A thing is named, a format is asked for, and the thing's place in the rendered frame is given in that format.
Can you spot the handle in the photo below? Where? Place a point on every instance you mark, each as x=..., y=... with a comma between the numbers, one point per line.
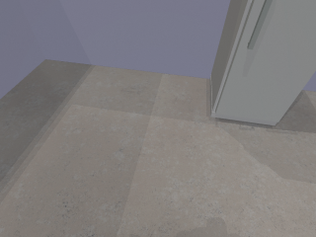
x=265, y=9

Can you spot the fridge door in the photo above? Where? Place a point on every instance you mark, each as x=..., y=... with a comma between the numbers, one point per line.
x=263, y=82

